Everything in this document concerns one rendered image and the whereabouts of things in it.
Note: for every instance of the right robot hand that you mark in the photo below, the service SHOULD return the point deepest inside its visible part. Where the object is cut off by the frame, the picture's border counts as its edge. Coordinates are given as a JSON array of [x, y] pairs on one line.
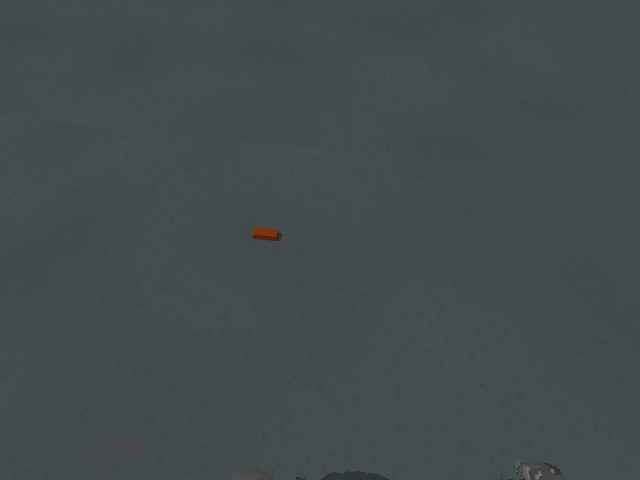
[[533, 471]]

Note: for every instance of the small box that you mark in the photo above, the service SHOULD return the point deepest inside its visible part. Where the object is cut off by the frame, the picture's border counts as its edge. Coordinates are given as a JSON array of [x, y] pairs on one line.
[[265, 234]]

